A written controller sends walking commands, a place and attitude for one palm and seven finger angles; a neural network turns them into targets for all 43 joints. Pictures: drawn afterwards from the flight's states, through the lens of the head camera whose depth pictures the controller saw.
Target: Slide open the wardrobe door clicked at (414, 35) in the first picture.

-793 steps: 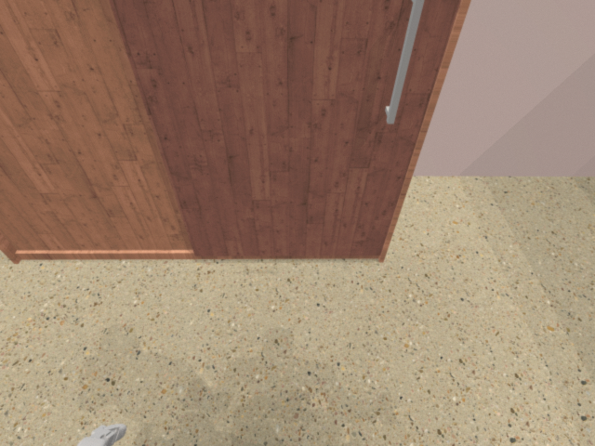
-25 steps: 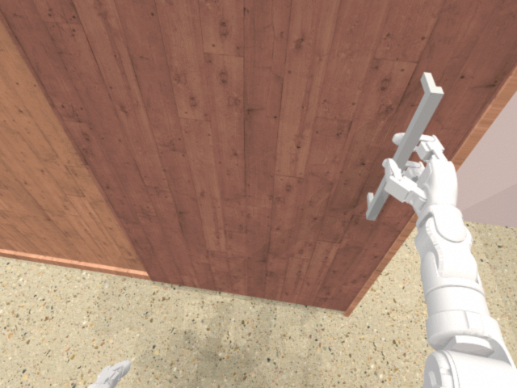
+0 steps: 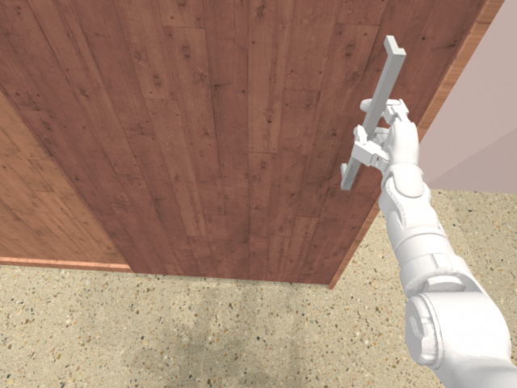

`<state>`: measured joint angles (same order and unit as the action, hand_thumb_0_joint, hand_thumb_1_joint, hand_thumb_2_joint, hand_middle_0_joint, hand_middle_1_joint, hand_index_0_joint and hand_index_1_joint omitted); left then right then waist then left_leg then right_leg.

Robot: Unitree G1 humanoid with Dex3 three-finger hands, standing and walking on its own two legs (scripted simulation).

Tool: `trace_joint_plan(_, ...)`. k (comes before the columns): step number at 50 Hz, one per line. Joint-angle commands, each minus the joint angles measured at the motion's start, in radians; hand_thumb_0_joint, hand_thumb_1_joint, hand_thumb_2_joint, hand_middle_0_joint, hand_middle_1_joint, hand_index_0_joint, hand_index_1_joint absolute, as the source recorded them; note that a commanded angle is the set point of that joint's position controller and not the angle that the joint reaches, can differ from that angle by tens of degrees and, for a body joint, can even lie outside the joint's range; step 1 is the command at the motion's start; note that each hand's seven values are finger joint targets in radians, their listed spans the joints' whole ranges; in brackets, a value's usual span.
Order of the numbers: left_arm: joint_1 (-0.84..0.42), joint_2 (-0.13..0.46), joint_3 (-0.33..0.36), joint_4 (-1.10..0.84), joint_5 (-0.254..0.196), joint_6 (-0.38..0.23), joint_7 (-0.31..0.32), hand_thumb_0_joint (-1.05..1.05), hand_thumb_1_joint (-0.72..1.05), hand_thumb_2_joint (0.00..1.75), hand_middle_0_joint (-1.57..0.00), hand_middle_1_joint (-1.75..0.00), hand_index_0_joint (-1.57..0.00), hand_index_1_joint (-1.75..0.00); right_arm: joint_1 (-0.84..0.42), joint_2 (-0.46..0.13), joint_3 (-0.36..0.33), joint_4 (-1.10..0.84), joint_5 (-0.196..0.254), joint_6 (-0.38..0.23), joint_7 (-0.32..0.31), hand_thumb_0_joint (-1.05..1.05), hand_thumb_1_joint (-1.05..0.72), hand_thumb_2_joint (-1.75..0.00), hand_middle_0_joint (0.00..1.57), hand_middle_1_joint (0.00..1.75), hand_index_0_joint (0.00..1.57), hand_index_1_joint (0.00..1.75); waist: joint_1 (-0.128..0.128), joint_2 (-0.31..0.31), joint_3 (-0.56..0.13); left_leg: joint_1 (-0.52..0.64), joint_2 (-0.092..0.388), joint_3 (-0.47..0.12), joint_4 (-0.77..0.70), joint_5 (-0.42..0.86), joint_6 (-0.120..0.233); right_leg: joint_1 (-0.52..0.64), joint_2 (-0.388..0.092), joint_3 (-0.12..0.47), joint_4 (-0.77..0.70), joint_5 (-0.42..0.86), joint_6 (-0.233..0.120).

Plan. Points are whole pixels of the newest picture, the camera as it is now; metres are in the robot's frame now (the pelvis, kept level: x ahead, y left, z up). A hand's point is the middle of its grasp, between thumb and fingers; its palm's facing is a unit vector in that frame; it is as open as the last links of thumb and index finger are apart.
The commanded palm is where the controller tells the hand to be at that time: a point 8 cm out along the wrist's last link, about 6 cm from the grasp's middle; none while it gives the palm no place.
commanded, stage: tug the door sideways, standing still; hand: right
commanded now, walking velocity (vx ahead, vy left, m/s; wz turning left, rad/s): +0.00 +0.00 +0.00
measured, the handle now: (364, 126) +0.54 -0.12 +0.11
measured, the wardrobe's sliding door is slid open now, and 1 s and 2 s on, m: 0.00 0.00 0.20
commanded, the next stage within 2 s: step sideways, sliding the door along in 0.36 s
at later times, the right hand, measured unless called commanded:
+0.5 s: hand (359, 145) +0.47 -0.10 +0.13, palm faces +0.02 +1.00 -0.05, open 6.5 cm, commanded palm +0.45 -0.13 +0.13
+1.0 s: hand (351, 142) +0.47 -0.09 +0.13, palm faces +0.13 +0.97 -0.19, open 5.9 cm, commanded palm +0.45 -0.08 +0.13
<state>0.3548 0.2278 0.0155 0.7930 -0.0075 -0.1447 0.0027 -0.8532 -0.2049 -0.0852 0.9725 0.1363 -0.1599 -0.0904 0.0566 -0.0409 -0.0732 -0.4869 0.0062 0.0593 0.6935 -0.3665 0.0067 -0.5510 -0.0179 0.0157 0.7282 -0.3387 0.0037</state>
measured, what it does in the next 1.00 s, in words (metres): stands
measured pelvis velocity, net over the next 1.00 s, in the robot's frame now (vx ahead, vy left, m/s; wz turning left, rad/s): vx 0.02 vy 0.05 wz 0.03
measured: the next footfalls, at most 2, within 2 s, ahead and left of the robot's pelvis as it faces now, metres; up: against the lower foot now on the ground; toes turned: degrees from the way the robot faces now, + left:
left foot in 1.18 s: +0.12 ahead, +0.22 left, +0.00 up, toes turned +3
right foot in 1.34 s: +0.08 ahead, -0.04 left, +0.00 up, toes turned -12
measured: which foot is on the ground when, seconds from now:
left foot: down 0.00-0.98, up 1.00-1.00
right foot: down 0.00-1.00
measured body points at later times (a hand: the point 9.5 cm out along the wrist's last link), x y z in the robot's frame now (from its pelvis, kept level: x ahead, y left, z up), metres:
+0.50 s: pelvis +0.00 +0.00 +0.00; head +0.05 +0.00 +0.45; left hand +0.08 +0.25 -0.12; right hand +0.46 -0.15 +0.13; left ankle -0.02 +0.12 -0.72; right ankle +0.01 -0.12 -0.72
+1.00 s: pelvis +0.02 +0.05 +0.00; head +0.07 +0.07 +0.45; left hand +0.12 +0.31 -0.13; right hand +0.46 -0.14 +0.14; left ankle -0.01 +0.12 -0.70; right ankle +0.02 -0.09 -0.72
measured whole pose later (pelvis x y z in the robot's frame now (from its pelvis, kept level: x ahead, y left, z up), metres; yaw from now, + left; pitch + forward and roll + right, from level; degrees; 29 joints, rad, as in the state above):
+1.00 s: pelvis +0.02 +0.05 +0.00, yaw +2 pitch +0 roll +0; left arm 0.24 0.29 0.01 0.73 -0.03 -0.02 0.10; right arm -0.82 -0.26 -0.03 0.84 0.12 -0.04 -0.14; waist -0.03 -0.05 0.12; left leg -0.34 -0.04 0.07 0.80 -0.40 0.04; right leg -0.31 -0.10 -0.11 0.65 -0.20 0.00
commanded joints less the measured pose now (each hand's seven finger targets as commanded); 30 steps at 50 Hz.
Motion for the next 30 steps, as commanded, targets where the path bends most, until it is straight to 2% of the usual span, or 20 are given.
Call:
trace_joint_plan(1, 0.036, 0.141, 0.047, -0.076, -0.004, -0.066, 0.006, 0.00, 0.90, 0.90, -0.20, -0.30, -0.20, -0.30, -0.604, 0.183, 0.175, -0.277, -0.024, -0.108, 0.088, 0.00, -0.90, -0.90, 0.45, 1.40, 0.45, 1.40, 0.112, 0.002, -0.386, -0.050, -0.058, -0.002, -0.065, 0.319, 0.018, 0.384, 0.008, 0.044, -0.047, 0.333, 0.000)
trace_joint_plan(5, 0.046, 0.143, 0.045, -0.063, -0.003, -0.081, 0.004, 0.00, 0.90, 0.90, -0.20, -0.30, -0.20, -0.30, -0.623, 0.181, 0.174, -0.261, -0.019, -0.107, 0.086, 0.00, -0.90, -0.90, 0.45, 1.40, 0.45, 1.40, 0.116, 0.003, -0.379, -0.054, -0.059, -0.004, -0.071, 0.315, 0.018, 0.372, 0.013, 0.040, -0.048, 0.315, -0.002)
trace_joint_plan(7, 0.054, 0.149, 0.048, -0.058, -0.001, -0.084, 0.005, 0.00, 0.90, 0.90, -0.20, -0.30, -0.20, -0.30, -0.600, 0.176, 0.171, -0.241, -0.022, -0.103, 0.085, 0.00, -0.90, -0.90, 0.45, 1.40, 0.45, 1.40, 0.114, 0.025, -0.369, -0.048, -0.060, 0.001, -0.070, 0.311, 0.018, 0.360, 0.012, 0.043, -0.051, 0.312, -0.002)
trace_joint_plan(9, 0.045, 0.143, 0.045, -0.059, -0.003, -0.089, 0.004, 0.00, 0.90, 0.90, -0.20, -0.30, -0.20, -0.30, -0.610, 0.188, 0.179, -0.238, -0.018, -0.102, 0.086, 0.00, -0.90, -0.90, 0.45, 1.40, 0.45, 1.40, 0.115, 0.005, -0.361, -0.062, -0.059, 0.000, -0.072, 0.293, 0.017, 0.359, 0.013, 0.040, -0.053, 0.293, -0.001)
trace_joint_plan(10, 0.053, 0.144, 0.044, -0.058, -0.002, -0.092, 0.003, 0.00, 0.90, 0.90, -0.20, -0.30, -0.20, -0.30, -0.615, 0.188, 0.178, -0.239, -0.019, -0.103, 0.086, 0.00, -0.90, -0.90, 0.45, 1.40, 0.45, 1.40, 0.115, 0.013, -0.367, -0.056, -0.059, 0.001, -0.068, 0.303, 0.018, 0.356, 0.015, 0.041, -0.052, 0.300, -0.001)
trace_joint_plan(12, 0.057, 0.149, 0.046, -0.056, -0.001, -0.092, 0.002, 0.00, 0.90, 0.90, -0.20, -0.30, -0.20, -0.30, -0.606, 0.173, 0.168, -0.239, -0.023, -0.101, 0.084, 0.00, -0.90, -0.90, 0.45, 1.40, 0.45, 1.40, 0.108, -0.012, -0.372, -0.056, -0.058, 0.002, -0.064, 0.311, 0.021, 0.365, 0.015, 0.043, -0.048, 0.324, 0.001)
trace_joint_plan(16, 0.051, 0.143, 0.043, -0.063, -0.002, -0.094, -0.001, 0.00, 0.90, 0.90, -0.20, -0.30, -0.20, -0.30, -0.599, 0.196, 0.179, -0.226, -0.015, -0.097, 0.084, 0.00, -0.90, -0.90, 0.45, 1.40, 0.45, 1.40, 0.113, 0.023, -0.362, -0.058, -0.059, 0.002, -0.062, 0.326, 0.017, 0.353, 0.017, 0.039, -0.042, 0.323, -0.002)
trace_joint_plan(19, 0.046, 0.142, 0.044, -0.069, -0.003, -0.092, -0.003, 0.00, 0.90, 0.90, -0.20, -0.30, -0.20, -0.30, -0.605, 0.198, 0.183, -0.242, -0.016, -0.095, 0.087, 0.00, -0.90, -0.90, 0.45, 1.40, 0.45, 1.40, 0.113, 0.000, -0.376, -0.064, -0.058, 0.001, -0.057, 0.335, 0.017, 0.370, 0.017, 0.040, -0.037, 0.346, -0.001)
trace_joint_plan(21, 0.043, 0.140, 0.043, -0.072, -0.004, -0.091, -0.003, 0.00, 0.90, 0.90, -0.20, -0.30, -0.20, -0.30, -0.604, 0.205, 0.186, -0.239, -0.015, -0.095, 0.087, 0.00, -0.90, -0.90, 0.45, 1.40, 0.45, 1.40, 0.116, 0.023, -0.365, -0.065, -0.059, 0.003, -0.055, 0.336, 0.017, 0.365, 0.015, 0.042, -0.035, 0.348, -0.001)
trace_joint_plan(22, 0.047, 0.147, 0.045, -0.072, -0.005, -0.089, -0.003, 0.00, 0.90, 0.90, -0.20, -0.30, -0.20, -0.30, -0.595, 0.194, 0.181, -0.242, -0.018, -0.094, 0.086, 0.00, -0.90, -0.90, 0.45, 1.40, 0.45, 1.40, 0.111, 0.013, -0.370, -0.066, -0.058, 0.005, -0.052, 0.332, 0.017, 0.372, 0.013, 0.048, -0.036, 0.365, 0.001)
trace_joint_plan(23, 0.039, 0.148, 0.043, -0.076, -0.007, -0.089, -0.001, 0.00, 0.90, 0.90, -0.20, -0.30, -0.20, -0.30, -0.676, 0.166, 0.170, -0.307, -0.014, -0.100, 0.083, 0.00, -0.90, -0.90, 0.45, 1.40, 0.45, 1.40, 0.116, -0.027, -0.405, -0.064, -0.055, -0.002, -0.055, 0.339, 0.017, 0.399, 0.014, 0.045, -0.035, 0.366, 0.001)
trace_joint_plan(24, 0.040, 0.217, 0.054, -0.094, -0.019, -0.035, 0.045, 0.00, 0.90, 0.90, -0.20, -0.30, -0.20, -0.30, -0.593, -0.373, -0.171, -0.245, -0.091, -0.088, 0.027, 0.00, -0.90, -0.90, 0.45, 1.40, 0.45, 1.40, -0.012, 0.001, -0.393, 0.083, 0.009, -0.031, -0.070, 0.286, 0.004, 0.353, -0.063, 0.042, -0.057, 0.383, -0.048)
trace_joint_plan(25, 0.009, 0.175, 0.036, -0.117, -0.021, -0.007, 0.057, 0.00, 0.90, 0.90, -0.20, -0.30, -0.20, -0.30, -0.596, -0.208, -0.024, -0.259, -0.091, -0.075, 0.032, 0.00, -0.90, -0.90, 0.45, 1.40, 0.45, 1.40, 0.026, 0.022, -0.372, 0.118, 0.014, -0.024, -0.088, 0.336, -0.002, 0.328, -0.057, 0.014, -0.085, 0.354, -0.049)
trace_joint_plan(26, -0.022, 0.145, 0.027, -0.147, -0.025, 0.001, 0.065, 0.00, 0.90, 0.90, -0.20, -0.30, -0.20, -0.30, -0.597, -0.072, 0.063, -0.310, -0.075, -0.068, 0.048, 0.00, -0.90, -0.90, 0.45, 1.40, 0.45, 1.40, 0.027, 0.012, -0.373, 0.150, 0.012, -0.017, -0.084, 0.346, -0.009, 0.338, -0.072, 0.005, -0.098, 0.358, -0.049)
trace_joint_plan(28, -0.036, 0.153, 0.032, -0.162, -0.029, 0.018, 0.085, 0.00, 0.90, 0.90, -0.20, -0.30, -0.20, -0.30, -0.538, -0.079, 0.054, -0.305, -0.060, -0.048, 0.047, 0.00, -0.90, -0.90, 0.45, 1.40, 0.45, 1.40, 0.021, -0.020, -0.357, 0.152, 0.001, -0.006, -0.040, 0.324, -0.009, 0.394, -0.121, 0.033, -0.107, 0.416, -0.057)
trace_joint_plan(30, -0.048, 0.167, 0.040, -0.173, -0.025, 0.035, 0.099, 0.00, 0.90, 0.90, -0.20, -0.30, -0.20, -0.30, -0.525, -0.099, 0.041, -0.309, -0.050, -0.031, 0.050, 0.00, -0.90, -0.90, 0.45, 1.40, 0.45, 1.40, 0.017, -0.057, -0.347, 0.120, -0.014, -0.011, 0.017, 0.294, -0.011, 0.439, -0.184, 0.094, -0.110, 0.495, -0.082)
